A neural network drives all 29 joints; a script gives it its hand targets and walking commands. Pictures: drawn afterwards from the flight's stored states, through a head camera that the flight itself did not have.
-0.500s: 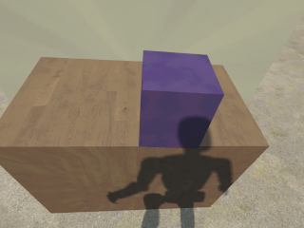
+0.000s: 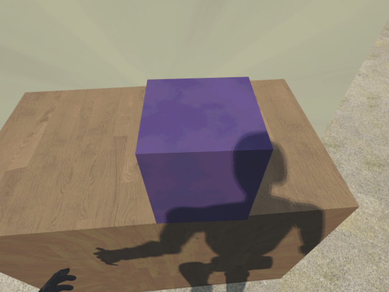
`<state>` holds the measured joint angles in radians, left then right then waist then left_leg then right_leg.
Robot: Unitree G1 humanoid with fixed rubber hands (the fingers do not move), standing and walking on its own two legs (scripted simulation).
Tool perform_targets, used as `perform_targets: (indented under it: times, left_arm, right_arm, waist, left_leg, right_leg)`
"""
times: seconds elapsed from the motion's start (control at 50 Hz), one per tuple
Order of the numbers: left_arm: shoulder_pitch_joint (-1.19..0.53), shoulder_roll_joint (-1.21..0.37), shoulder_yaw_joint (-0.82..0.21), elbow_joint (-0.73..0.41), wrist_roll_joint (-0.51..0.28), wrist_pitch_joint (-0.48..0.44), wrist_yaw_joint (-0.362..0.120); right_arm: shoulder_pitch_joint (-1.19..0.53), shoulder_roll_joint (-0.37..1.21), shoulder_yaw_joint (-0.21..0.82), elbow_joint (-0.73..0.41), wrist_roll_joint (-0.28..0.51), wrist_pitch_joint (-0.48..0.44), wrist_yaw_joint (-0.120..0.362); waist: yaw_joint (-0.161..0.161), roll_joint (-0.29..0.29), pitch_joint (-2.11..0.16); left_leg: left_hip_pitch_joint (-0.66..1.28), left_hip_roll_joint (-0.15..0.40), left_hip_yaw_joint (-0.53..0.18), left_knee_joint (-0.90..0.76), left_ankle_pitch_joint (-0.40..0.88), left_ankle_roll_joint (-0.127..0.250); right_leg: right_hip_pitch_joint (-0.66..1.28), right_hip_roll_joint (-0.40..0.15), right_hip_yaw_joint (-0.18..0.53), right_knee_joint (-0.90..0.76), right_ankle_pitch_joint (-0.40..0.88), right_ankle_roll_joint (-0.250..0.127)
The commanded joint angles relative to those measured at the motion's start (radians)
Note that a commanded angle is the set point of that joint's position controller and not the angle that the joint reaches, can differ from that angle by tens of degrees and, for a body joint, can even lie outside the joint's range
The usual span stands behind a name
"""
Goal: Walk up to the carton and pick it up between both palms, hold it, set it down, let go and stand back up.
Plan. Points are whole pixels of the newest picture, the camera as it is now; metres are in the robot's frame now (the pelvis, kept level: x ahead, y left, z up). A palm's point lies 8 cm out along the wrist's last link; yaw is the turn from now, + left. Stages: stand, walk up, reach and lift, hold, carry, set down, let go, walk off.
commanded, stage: walk up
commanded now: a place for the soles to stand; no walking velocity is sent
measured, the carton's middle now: (200, 153) +0.41 -0.01 +0.07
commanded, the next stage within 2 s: none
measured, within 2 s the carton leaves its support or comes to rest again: neither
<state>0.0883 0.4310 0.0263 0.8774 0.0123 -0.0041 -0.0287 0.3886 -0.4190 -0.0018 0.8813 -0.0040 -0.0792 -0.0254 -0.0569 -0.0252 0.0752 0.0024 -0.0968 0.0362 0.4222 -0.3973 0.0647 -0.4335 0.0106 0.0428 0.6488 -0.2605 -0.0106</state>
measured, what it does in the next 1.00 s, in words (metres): steps on the spot: right foot, then left foot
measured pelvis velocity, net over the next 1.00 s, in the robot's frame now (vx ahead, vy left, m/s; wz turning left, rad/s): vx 0.03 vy -0.08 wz -0.05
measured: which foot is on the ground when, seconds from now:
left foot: down 0.00-0.04, up 0.06-0.56, down 0.58-0.92, up 0.94-1.00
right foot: up 0.00-0.00, down 0.02-0.60, up 0.62-0.88, down 0.90-1.00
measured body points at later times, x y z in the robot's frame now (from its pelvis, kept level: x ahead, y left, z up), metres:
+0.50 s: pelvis +0.06 -0.06 +0.00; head +0.10 -0.05 +0.45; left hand +0.18 +0.26 -0.12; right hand +0.07 -0.39 -0.10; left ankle +0.09 +0.08 -0.70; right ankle +0.11 -0.10 -0.73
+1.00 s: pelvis +0.03 -0.08 +0.00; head +0.07 -0.09 +0.45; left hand +0.09 +0.24 -0.11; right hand +0.12 -0.40 -0.12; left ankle +0.10 +0.07 -0.72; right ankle -0.02 -0.21 -0.73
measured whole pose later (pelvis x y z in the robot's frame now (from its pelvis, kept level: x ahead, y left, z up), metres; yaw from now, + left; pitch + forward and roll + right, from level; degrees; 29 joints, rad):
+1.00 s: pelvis +0.03 -0.08 +0.00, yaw -3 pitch -2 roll +1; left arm 0.27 0.41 0.03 0.89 0.03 0.00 0.00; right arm 0.19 -0.41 0.00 0.84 0.00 0.01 -0.01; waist 0.02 0.01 0.12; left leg -0.39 0.03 -0.03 0.68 -0.39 0.01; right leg -0.19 0.01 0.09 0.63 -0.40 0.01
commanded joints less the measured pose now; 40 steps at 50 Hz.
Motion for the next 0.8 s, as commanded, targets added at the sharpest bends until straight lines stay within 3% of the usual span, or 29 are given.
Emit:
perform_targets:
  times: [0.0,0.02,0.04,0.06,0.08,0.1,0.12,0.16,0.18,0.2,0.22,0.26,0.28,0.32,0.38,0.4,0.44,0.48,0.5,0.52,0.54,0.56,0.58,0.62,0.66,0.68,0.7,0.76,0.78]
  left_arm:
    - [0.23,0.212,0.104,-0.049,-0.01,-0.024,0.022]
    - [0.162,0.2,0.099,-0.068,-0.014,-0.016,0.022]
    - [0.091,0.209,0.104,-0.077,-0.013,-0.007,0.019]
    - [0.034,0.189,0.106,-0.095,-0.011,-0.006,0.016]
    - [0.015,0.162,0.091,-0.092,-0.015,-0.01,0.012]
    - [0.0,0.17,0.084,-0.116,-0.01,-0.01,0.013]
    - [0.016,0.146,0.08,-0.103,-0.011,-0.017,0.015]
    - [0.043,0.138,0.078,-0.109,-0.002,-0.018,0.013]
    - [0.065,0.141,0.073,-0.106,-0.004,-0.018,0.014]
    - [0.068,0.155,0.067,-0.118,0.008,-0.011,0.013]
    - [0.077,0.162,0.076,-0.121,0.012,-0.009,0.008]
    - [0.081,0.176,0.082,-0.138,0.02,0.003,0.005]
    - [0.1,0.184,0.088,-0.142,0.022,0.011,0.006]
    - [0.097,0.196,0.086,-0.149,0.03,0.024,0.008]
    - [0.123,0.16,0.079,-0.123,0.02,0.03,0.011]
    - [0.127,0.162,0.071,-0.119,0.018,0.035,0.011]
    - [0.12,0.151,0.062,-0.108,0.004,0.037,0.017]
    - [0.069,0.146,0.049,-0.108,-0.007,0.045,0.012]
    - [0.071,0.138,0.051,-0.12,-0.008,0.042,0.007]
    - [0.054,0.127,0.046,-0.121,-0.015,0.045,0.004]
    - [0.051,0.113,0.047,-0.127,-0.017,0.047,0.007]
    - [0.077,0.137,0.058,-0.082,-0.013,0.055,0.011]
    - [0.111,0.165,0.074,-0.08,0.005,0.074,0.007]
    - [0.164,0.152,0.071,-0.07,0.008,0.079,-0.003]
    - [0.165,0.16,0.075,-0.055,-0.006,0.071,-0.005]
    - [0.141,0.129,0.069,-0.051,-0.005,0.068,-0.002]
    - [0.132,0.122,0.071,-0.033,-0.017,0.06,0.003]
    - [0.15,0.107,0.064,-0.041,-0.019,0.016,0.003]
    - [0.187,0.12,0.054,-0.019,-0.008,0.003,0.012]
  right_arm:
    - [0.099,-0.156,-0.058,-0.075,0.006,0.003,-0.008]
    - [0.106,-0.184,-0.062,-0.061,0.003,0.011,-0.003]
    - [0.117,-0.194,-0.064,-0.051,0.0,0.017,0.003]
    - [0.128,-0.195,-0.072,-0.04,-0.004,0.025,0.008]
    - [0.104,-0.189,-0.068,-0.037,-0.008,0.033,0.015]
    - [0.097,-0.177,-0.073,-0.054,-0.009,0.038,0.02]
    - [0.095,-0.173,-0.069,-0.045,-0.012,0.04,0.024]
    - [0.096,-0.159,-0.067,-0.031,-0.009,0.049,0.021]
    - [0.095,-0.162,-0.063,-0.02,-0.006,0.052,0.019]
    - [0.078,-0.158,-0.061,-0.022,0.001,0.053,0.012]
    - [0.055,-0.174,-0.063,-0.023,0.002,0.051,0.007]
    - [0.028,-0.198,-0.072,-0.036,0.003,0.059,-0.01]
    - [0.015,-0.206,-0.074,-0.032,0.007,0.064,-0.017]
    - [0.016,-0.199,-0.074,-0.031,0.011,0.066,-0.029]
    - [-0.014,-0.199,-0.07,-0.044,0.008,0.051,-0.042]
    - [-0.024,-0.192,-0.071,-0.051,0.007,0.043,-0.045]
    - [0.008,-0.17,-0.063,-0.034,0.007,0.037,-0.045]
    - [0.04,-0.157,-0.067,-0.021,0.001,0.03,-0.046]
    - [0.041,-0.18,-0.072,-0.03,0.0,0.028,-0.05]
    - [0.018,-0.223,-0.088,-0.029,-0.016,0.026,-0.05]
    - [-0.017,-0.268,-0.096,-0.04,-0.012,0.028,-0.05]
    - [-0.11,-0.27,-0.098,-0.062,-0.005,0.028,-0.051]
    - [-0.098,-0.272,-0.094,-0.076,-0.012,0.028,-0.055]
    - [-0.157,-0.272,-0.105,-0.101,-0.014,0.029,-0.052]
    - [-0.182,-0.24,-0.086,-0.128,-0.011,0.03,-0.043]
    - [-0.161,-0.223,-0.08,-0.129,-0.02,0.025,-0.037]
    - [-0.174,-0.21,-0.072,-0.109,-0.025,0.022,-0.029]
    - [-0.173,-0.219,-0.078,-0.098,-0.043,0.05,-0.002]
    - [-0.156,-0.233,-0.084,-0.094,-0.032,0.061,0.007]
  waist:
    - [0.097,-0.188,-0.216]
    - [0.084,-0.124,-0.113]
    - [0.063,-0.14,-0.022]
    - [0.041,-0.105,0.065]
    - [0.027,-0.08,0.128]
    - [0.024,-0.107,0.185]
    - [0.019,-0.096,0.201]
    - [0.04,-0.085,0.156]
    - [0.04,-0.087,0.136]
    - [0.066,-0.147,0.07]
    - [0.072,-0.133,0.042]
    - [0.092,-0.107,0.014]
    - [0.103,-0.089,0.011]
    - [0.101,-0.082,0.005]
    - [0.11,-0.032,-0.027]
    - [0.1,-0.02,-0.033]
    - [0.077,-0.018,-0.049]
    - [0.044,0.017,-0.105]
    - [0.041,0.026,-0.124]
    - [0.046,0.116,-0.108]
    - [0.055,0.208,-0.065]
    - [0.078,0.205,-0.033]
    - [0.082,0.106,-0.012]
    - [0.103,0.096,0.043]
    - [0.097,0.038,0.026]
    - [0.072,0.058,0.016]
    - [0.077,0.113,0.004]
    - [0.07,0.246,-0.044]
    - [0.072,0.211,-0.1]
  left_leg:
    - [-0.488,0.048,-0.083,0.691,-0.195,-0.028]
    - [-0.474,0.075,-0.094,0.697,-0.17,-0.02]
    - [-0.438,0.101,-0.088,0.698,-0.178,-0.007]
    - [-0.441,0.124,-0.107,0.704,-0.118,-0.012]
    - [-0.398,0.124,-0.113,0.662,-0.074,-0.01]
    - [-0.378,0.127,-0.084,0.634,-0.02,-0.029]
    - [-0.39,0.13,-0.091,0.608,0.026,-0.028]
    - [-0.375,0.136,-0.083,0.576,0.069,-0.043]
    - [-0.378,0.131,-0.079,0.584,0.072,-0.046]
    - [-0.38,0.127,-0.063,0.512,0.042,-0.06]
    - [-0.394,0.137,-0.06,0.497,0.023,-0.056]
    - [-0.44,0.136,-0.045,0.492,0.01,-0.064]
    - [-0.475,0.14,-0.061,0.472,0.005,-0.058]
    - [-0.484,0.139,-0.054,0.455,-0.012,-0.055]
    - [-0.443,0.16,-0.075,0.331,-0.094,-0.044]
    - [-0.406,0.144,-0.052,0.299,-0.087,-0.037]
    - [-0.352,0.14,-0.079,0.206,-0.033,-0.024]
    - [-0.187,0.132,-0.043,0.036,0.192,-0.015]
    - [-0.164,0.199,-0.125,-0.025,0.298,-0.014]
    - [-0.147,0.288,-0.252,-0.039,0.351,0.025]
    - [-0.2,0.415,-0.425,-0.117,0.382,0.105]
    - [-0.264,0.487,-0.503,-0.137,0.426,0.203]
    - [-0.371,0.518,-0.499,-0.137,0.28,0.25]
    - [-0.427,0.508,-0.423,-0.149,0.254,0.223]
    - [-0.404,0.411,-0.32,-0.094,0.258,0.175]
    - [-0.384,0.386,-0.294,-0.079,0.259,0.158]
    - [-0.389,0.328,-0.221,-0.055,0.179,0.13]
    - [-0.231,0.262,-0.172,-0.006,0.028,0.101]
    - [-0.203,0.264,-0.179,0.032,-0.002,0.096]
  right_leg:
    - [0.627,-0.346,0.539,-0.31,0.244,-0.259]
    - [0.479,-0.322,0.508,-0.366,0.068,-0.258]
    - [0.279,-0.322,0.503,-0.438,-0.199,-0.243]
    - [0.201,-0.274,0.422,-0.473,-0.274,-0.169]
    - [0.084,-0.212,0.356,-0.489,-0.265,-0.134]
    - [0.009,-0.162,0.288,-0.505,-0.249,-0.119]
    - [0.003,-0.144,0.259,-0.509,-0.185,-0.089]
    - [0.031,-0.111,0.223,-0.5,-0.103,-0.094]
    - [0.048,-0.11,0.21,-0.475,-0.019,-0.093]
    - [0.11,-0.102,0.183,-0.453,0.004,-0.123]
    - [0.142,-0.117,0.193,-0.413,0.052,-0.133]
    - [0.169,-0.142,0.24,-0.411,0.045,-0.129]
    - [0.235,-0.147,0.26,-0.408,-0.006,-0.085]
    - [0.268,-0.164,0.267,-0.393,0.026,-0.113]
    - [0.322,-0.215,0.317,-0.292,0.317,-0.188]
    - [0.289,-0.202,0.297,-0.276,0.355,-0.18]
    - [0.296,-0.211,0.303,-0.214,0.507,-0.15]
    - [0.214,-0.18,0.224,-0.137,0.422,-0.135]
    - [0.193,-0.125,0.173,-0.072,0.345,-0.102]
    - [0.115,-0.065,0.123,-0.015,0.245,-0.061]
    - [0.074,0.033,0.045,0.09,0.033,-0.008]
    - [0.081,0.058,0.023,0.283,-0.245,0.032]
    - [0.116,0.041,0.085,0.413,-0.282,0.022]
    - [0.088,0.054,0.119,0.459,-0.292,-0.013]
    - [0.075,0.065,0.089,0.468,-0.262,-0.009]
    - [0.096,0.058,0.086,0.378,-0.278,-0.011]
    - [0.126,0.048,0.087,0.299,-0.256,-0.008]
    - [0.127,0.014,-0.028,-0.062,-0.323,0.0]
    - [0.196,0.015,-0.041,-0.144,-0.244,0.004]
